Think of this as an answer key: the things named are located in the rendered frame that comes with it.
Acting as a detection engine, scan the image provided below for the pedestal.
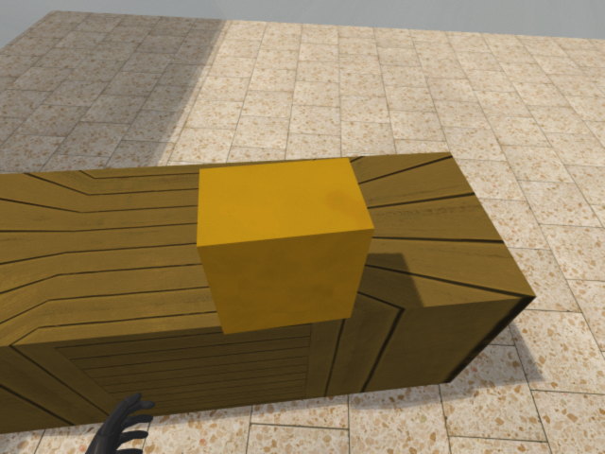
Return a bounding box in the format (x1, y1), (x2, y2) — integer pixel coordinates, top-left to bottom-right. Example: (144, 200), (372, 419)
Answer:
(0, 151), (537, 434)

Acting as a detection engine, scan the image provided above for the carton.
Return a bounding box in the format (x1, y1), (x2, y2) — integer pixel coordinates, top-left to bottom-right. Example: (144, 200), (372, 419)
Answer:
(197, 158), (374, 334)

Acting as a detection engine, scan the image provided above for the left robot hand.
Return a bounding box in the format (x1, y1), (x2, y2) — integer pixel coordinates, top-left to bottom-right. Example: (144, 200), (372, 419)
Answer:
(85, 393), (155, 454)

